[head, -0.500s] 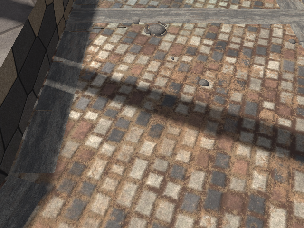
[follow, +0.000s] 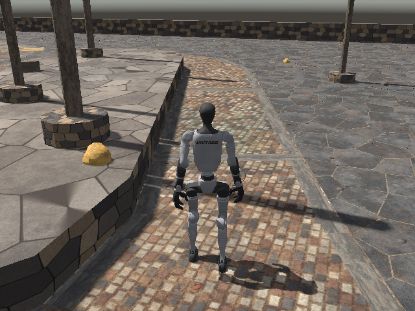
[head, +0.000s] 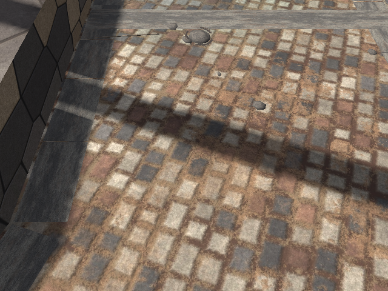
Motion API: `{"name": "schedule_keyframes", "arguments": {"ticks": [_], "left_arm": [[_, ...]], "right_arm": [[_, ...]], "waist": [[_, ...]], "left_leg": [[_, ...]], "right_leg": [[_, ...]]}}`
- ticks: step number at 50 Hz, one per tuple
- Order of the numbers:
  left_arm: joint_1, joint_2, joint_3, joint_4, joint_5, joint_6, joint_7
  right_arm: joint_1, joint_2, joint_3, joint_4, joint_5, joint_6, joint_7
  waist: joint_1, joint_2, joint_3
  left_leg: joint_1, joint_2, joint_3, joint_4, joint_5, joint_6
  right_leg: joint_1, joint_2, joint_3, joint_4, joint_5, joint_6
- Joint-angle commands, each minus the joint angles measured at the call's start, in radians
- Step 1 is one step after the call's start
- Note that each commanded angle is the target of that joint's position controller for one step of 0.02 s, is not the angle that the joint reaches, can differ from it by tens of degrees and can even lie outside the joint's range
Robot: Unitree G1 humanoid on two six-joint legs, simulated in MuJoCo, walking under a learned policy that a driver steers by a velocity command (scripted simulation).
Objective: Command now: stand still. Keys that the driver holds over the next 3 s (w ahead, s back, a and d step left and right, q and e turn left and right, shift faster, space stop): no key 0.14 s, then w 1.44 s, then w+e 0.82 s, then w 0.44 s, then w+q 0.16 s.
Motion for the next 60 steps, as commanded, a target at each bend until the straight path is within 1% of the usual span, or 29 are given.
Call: {"name": "schedule_keyframes", "arguments": {"ticks": [1,7,8,10,13,15,17,19,20,21,22,23,24,25,27,30,34,40,43,44,45,46,47,48,49,50,52,54,60], "left_arm": [[0.106,0.081,0.014,-0.004,0.000,-0.003,0.002],[0.115,0.078,0.014,-0.004,-0.001,-0.004,0.002],[0.137,0.071,0.014,0.007,-0.002,-0.002,0.003],[0.128,0.115,0.029,-0.004,-0.011,0.002,0.009],[0.139,0.207,0.062,-0.027,-0.029,-0.017,0.014],[0.130,0.191,0.065,-0.037,-0.024,-0.037,0.009],[0.104,0.178,0.064,-0.048,-0.031,-0.041,-0.003],[0.063,0.186,0.063,-0.067,-0.032,-0.038,-0.011],[0.023,0.182,0.059,-0.084,-0.030,-0.044,-0.014],[0.004,0.108,0.040,-0.127,-0.026,-0.058,-0.014],[-0.012,0.079,0.033,-0.149,-0.036,-0.079,-0.014],[-0.033,0.112,0.045,-0.160,-0.063,-0.090,-0.022],[-0.051,0.127,0.047,-0.162,-0.064,-0.095,-0.029],[-0.061,0.132,0.055,-0.161,-0.053,-0.098,-0.029],[-0.060,0.153,0.074,-0.157,-0.038,-0.086,-0.031],[-0.120,0.119,0.073,-0.178,-0.032,-0.064,-0.039],[-0.327,0.096,0.054,-0.259,-0.027,-0.067,-0.045],[-0.476,0.119,0.044,-0.321,-0.037,-0.080,-0.081],[-0.360,0.183,0.072,-0.306,-0.036,-0.086,-0.088],[-0.195,0.224,0.096,-0.258,-0.037,-0.083,-0.083],[-0.007,0.278,0.118,-0.209,-0.035,-0.078,-0.073],[0.118,0.389,0.141,-0.175,-0.008,-0.076,-0.071],[0.108,0.314,0.115,-0.172,-0.007,-0.076,-0.073],[0.003,0.258,0.096,-0.180,-0.015,-0.082,-0.074],[-0.103,0.214,0.080,-0.205,-0.016,-0.085,-0.074],[-0.172,0.182,0.070,-0.211,-0.008,-0.090,-0.079],[-0.208,0.142,0.059,-0.198,0.005,-0.098,-0.088],[-0.172,0.158,0.061,-0.173,0.001,-0.101,-0.082],[-0.061,0.210,0.069,-0.143,-0.004,-0.089,-0.039]], "right_arm": [[0.009,-0.098,-0.013,-0.026,0.000,-0.006,-0.003],[0.016,-0.096,-0.013,-0.024,0.001,-0.006,-0.004],[0.034,-0.085,-0.010,-0.014,0.000,-0.005,-0.004],[0.040,-0.095,-0.017,-0.012,0.008,-0.008,-0.003],[-0.060,-0.074,-0.014,-0.068,0.017,-0.055,0.018],[-0.088,-0.073,-0.014,-0.093,0.023,-0.088,0.035],[-0.056,-0.070,-0.016,-0.096,0.036,-0.110,0.047],[0.135,-0.091,-0.040,-0.020,0.033,-0.114,0.051],[0.279,-0.131,-0.062,0.017,0.029,-0.112,0.051],[0.430,-0.250,-0.092,0.031,0.029,-0.114,0.048],[0.469,-0.214,-0.068,0.037,0.009,-0.127,0.057],[0.357,-0.164,-0.046,0.009,0.004,-0.140,0.055],[0.259,-0.125,-0.030,-0.027,0.006,-0.145,0.058],[0.204,-0.113,-0.020,-0.046,0.004,-0.144,0.063],[0.200,-0.080,-0.004,-0.051,-0.004,-0.134,0.063],[0.275,-0.111,-0.001,-0.038,-0.007,-0.126,0.043],[0.292,-0.149,-0.004,-0.060,-0.011,-0.114,0.023],[0.361,-0.166,-0.019,-0.051,0.011,-0.104,0.019],[0.324,-0.201,-0.034,-0.064,0.004,-0.091,0.020],[0.304,-0.197,-0.033,-0.071,-0.003,-0.082,0.021],[0.292,-0.176,-0.021,-0.091,-0.011,-0.080,0.023],[0.432,-0.026,0.019,-0.108,-0.008,-0.099,0.038],[0.405,-0.050,0.016,-0.092,0.015,-0.134,0.047],[0.285,-0.136,-0.008,-0.138,0.044,-0.153,0.050],[0.206,-0.158,-0.011,-0.163,0.048,-0.161,0.043],[0.175,-0.157,-0.019,-0.166,0.033,-0.156,0.033],[0.228,-0.117,-0.026,-0.154,0.018,-0.122,0.025],[0.232,-0.095,-0.027,-0.156,0.017,-0.101,0.022],[-0.006,-0.111,-0.037,-0.239,-0.001,-0.105,0.029]], "waist": [[0.000,-0.010,0.014],[0.000,-0.010,0.016],[0.001,-0.016,-0.003],[0.004,-0.066,0.049],[0.042,-0.181,0.176],[0.040,-0.162,0.214],[0.009,-0.142,0.196],[-0.070,-0.114,0.104],[-0.139,-0.051,0.037],[-0.176,0.230,-0.039],[-0.162,0.264,-0.105],[-0.101,0.157,-0.020],[-0.067,0.096,0.025],[-0.041,0.054,0.051],[-0.014,0.068,0.055],[-0.017,0.055,0.066],[-0.052,0.049,0.099],[-0.064,0.063,0.124],[0.028,0.110,0.012],[0.115,0.116,-0.085],[0.192,0.086,-0.206],[0.127,-0.194,-0.404],[0.133,-0.224,-0.472],[0.110,-0.191,-0.286],[0.081,-0.102,-0.182],[0.042,-0.035,-0.115],[-0.022,-0.073,-0.082],[-0.037,-0.075,-0.047],[0.009,-0.051,0.017]], "left_leg": [[0.158,0.034,-0.036,-0.047,0.143,0.050],[0.158,0.034,-0.035,-0.046,0.147,0.048],[0.165,0.019,-0.019,-0.042,0.038,0.047],[0.079,-0.036,0.039,0.025,-0.279,0.046],[-0.182,-0.019,0.082,0.244,-0.226,0.052],[-0.299,0.046,0.046,0.310,-0.256,0.072],[-0.223,0.050,0.066,0.167,-0.268,0.085],[0.159,-0.047,0.146,0.023,-0.097,0.073],[0.332,0.001,0.045,-0.017,-0.080,0.097],[0.509,0.238,-0.380,-0.194,-0.210,0.221],[0.538,0.382,-0.731,-0.344,-0.258,0.306],[0.465,0.400,-0.658,-0.331,-0.299,0.287],[0.390,0.353,-0.509,-0.335,-0.277,0.246],[0.333,0.313,-0.396,-0.353,-0.208,0.217],[0.261,0.226,-0.212,-0.373,-0.034,0.169],[0.255,0.207,-0.122,-0.392,0.149,0.185],[0.234,0.202,-0.066,-0.422,0.189,0.190],[0.354,0.255,-0.021,-0.388,0.231,0.174],[0.423,0.266,0.009,-0.205,0.636,0.141],[0.386,0.228,0.044,-0.012,0.772,0.118],[0.196,0.182,0.068,0.262,0.631,0.082],[-0.199,-0.007,0.067,0.704,0.083,0.017],[-0.318,-0.056,-0.107,0.871,-0.354,0.032],[-0.420,0.010,-0.106,0.928,-0.313,0.056],[-0.407,0.069,-0.074,0.893,-0.218,0.069],[-0.353,0.113,-0.058,0.825,-0.143,0.070],[-0.230,0.160,-0.064,0.730,-0.081,0.073],[-0.230,0.169,-0.047,0.669,-0.064,0.063],[-0.404,0.164,-0.026,0.316,0.231,0.015]], "right_leg": [[-0.189,-0.031,0.028,-0.124,0.116,-0.015],[-0.188,-0.031,0.028,-0.125,0.121,-0.016],[-0.180,-0.027,0.025,-0.138,0.021,-0.022],[-0.209,-0.050,0.079,-0.171,-0.263,-0.072],[-0.148,-0.283,0.374,-0.327,-0.458,-0.206],[-0.075,-0.345,0.418,-0.325,-0.303,-0.235],[-0.052,-0.298,0.320,-0.268,-0.158,-0.193],[-0.202,-0.189,0.180,-0.135,0.050,-0.139],[-0.286,-0.130,0.100,0.066,0.242,-0.103],[-0.504,0.015,-0.046,0.460,0.174,-0.017],[-0.610,0.058,0.087,0.723,-0.168,-0.022],[-0.701,-0.010,0.151,0.845,-0.122,-0.057],[-0.705,-0.063,0.138,0.847,-0.017,-0.084],[-0.694,-0.101,0.120,0.795,0.074,-0.095],[-0.607,-0.139,0.088,0.696,0.163,-0.086],[-0.637,-0.145,0.044,0.606,0.221,-0.042],[-0.648,-0.125,0.017,0.314,0.355,-0.007],[-0.590,-0.080,0.000,0.093,0.386,-0.049],[-0.375,-0.011,-0.038,0.073,0.303,-0.102],[-0.169,0.030,-0.063,0.077,0.287,-0.129],[0.134,-0.053,0.036,0.104,0.274,-0.173],[0.529,-0.339,0.551,0.004,0.031,-0.347],[0.543,-0.399,0.846,-0.207,-0.049,-0.358],[0.402,-0.363,0.697,-0.219,-0.039,-0.289],[0.226,-0.330,0.534,-0.232,0.066,-0.254],[0.062,-0.291,0.408,-0.259,0.177,-0.234],[-0.096,-0.226,0.273,-0.312,0.235,-0.214],[-0.152,-0.210,0.210,-0.356,0.271,-0.233],[-0.065,-0.197,0.132,-0.398,0.330,-0.218]]}}
Next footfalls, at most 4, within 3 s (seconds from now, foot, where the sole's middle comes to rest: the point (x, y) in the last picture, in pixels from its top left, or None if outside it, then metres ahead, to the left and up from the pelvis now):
0.90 right None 0.49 -0.12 -0.77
1.46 left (174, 211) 0.81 0.11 -0.77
2.04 right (234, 153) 1.10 -0.15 -0.77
2.52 left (213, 102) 1.44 -0.06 -0.77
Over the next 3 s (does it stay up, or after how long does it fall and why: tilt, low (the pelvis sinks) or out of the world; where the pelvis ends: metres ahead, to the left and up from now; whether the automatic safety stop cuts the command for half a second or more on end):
stays up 1.45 -0.23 -0.01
